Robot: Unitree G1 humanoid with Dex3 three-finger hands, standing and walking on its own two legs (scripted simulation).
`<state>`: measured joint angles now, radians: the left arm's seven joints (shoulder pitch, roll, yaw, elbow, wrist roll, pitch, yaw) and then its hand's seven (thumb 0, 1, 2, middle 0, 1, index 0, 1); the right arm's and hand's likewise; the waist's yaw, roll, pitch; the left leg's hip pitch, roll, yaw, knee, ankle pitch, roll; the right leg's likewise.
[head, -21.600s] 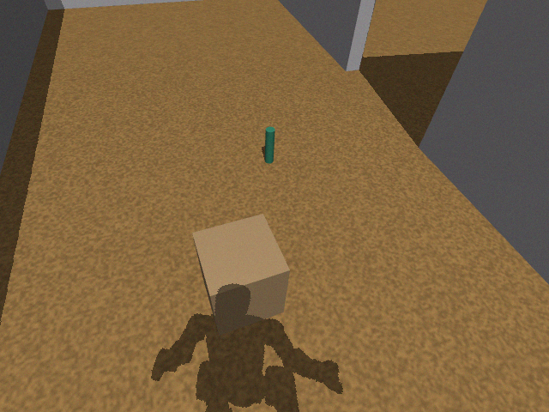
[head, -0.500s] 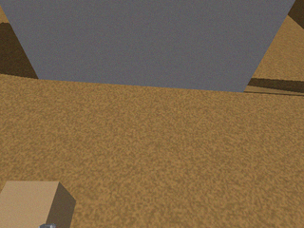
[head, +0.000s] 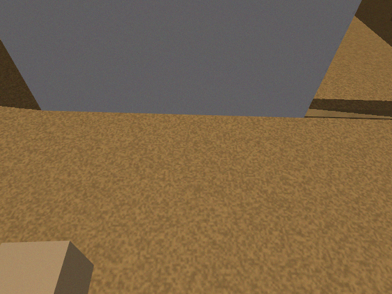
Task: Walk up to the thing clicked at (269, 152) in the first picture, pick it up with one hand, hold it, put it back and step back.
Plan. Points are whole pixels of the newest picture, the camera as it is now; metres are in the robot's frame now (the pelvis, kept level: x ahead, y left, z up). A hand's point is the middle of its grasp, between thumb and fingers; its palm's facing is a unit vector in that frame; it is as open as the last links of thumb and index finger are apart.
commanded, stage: stand
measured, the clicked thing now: out of the picture +0.54 +1.38 -0.67
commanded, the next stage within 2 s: none
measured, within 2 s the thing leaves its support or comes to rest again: neither
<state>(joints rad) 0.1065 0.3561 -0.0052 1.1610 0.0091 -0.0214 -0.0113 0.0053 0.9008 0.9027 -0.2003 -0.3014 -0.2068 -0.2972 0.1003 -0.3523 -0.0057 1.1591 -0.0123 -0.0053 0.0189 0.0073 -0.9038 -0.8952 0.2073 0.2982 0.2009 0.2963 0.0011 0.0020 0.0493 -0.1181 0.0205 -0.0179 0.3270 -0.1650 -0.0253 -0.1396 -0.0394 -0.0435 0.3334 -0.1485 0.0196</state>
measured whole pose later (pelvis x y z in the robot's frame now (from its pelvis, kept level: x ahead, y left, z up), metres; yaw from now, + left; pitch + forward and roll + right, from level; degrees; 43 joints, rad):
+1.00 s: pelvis +0.03 -0.01 +0.00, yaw -1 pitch -1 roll +0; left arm 0.09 0.35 0.01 1.14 0.01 -0.01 -0.01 0.00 0.90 0.90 -0.20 -0.30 -0.21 -0.30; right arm 0.09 -0.35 0.01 1.14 -0.01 -0.01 0.01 0.01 -0.90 -0.90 0.21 0.30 0.20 0.30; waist 0.00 0.01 0.05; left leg -0.08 0.04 -0.01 0.30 -0.19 -0.04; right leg -0.12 -0.02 -0.04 0.32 -0.18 0.01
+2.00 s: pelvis +0.03 +0.00 +0.00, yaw -1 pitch -1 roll +0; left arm 0.11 0.35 0.00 1.13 0.01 -0.01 -0.01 0.00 0.90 0.90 -0.20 -0.30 -0.21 -0.30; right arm 0.11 -0.35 0.01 1.13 -0.01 -0.01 0.01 0.01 -0.90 -0.90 0.21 0.30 0.20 0.30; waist 0.00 0.00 0.04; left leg -0.08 0.03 0.00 0.30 -0.19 -0.03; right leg -0.11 -0.03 -0.03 0.32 -0.18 0.02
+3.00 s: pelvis +0.29 +0.01 -0.01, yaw +0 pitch -4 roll -1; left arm 0.23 0.37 0.05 0.85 0.01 -0.07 -0.07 0.00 0.90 0.90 -0.20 -0.30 -0.21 -0.30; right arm 0.29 -0.40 -0.06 0.87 -0.02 -0.05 0.07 0.01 -0.90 -0.89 0.21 0.30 0.20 0.30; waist 0.01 0.04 0.09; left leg -0.44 0.08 0.00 0.97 -0.35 0.02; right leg -0.24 -0.01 -0.08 0.51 -0.21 -0.05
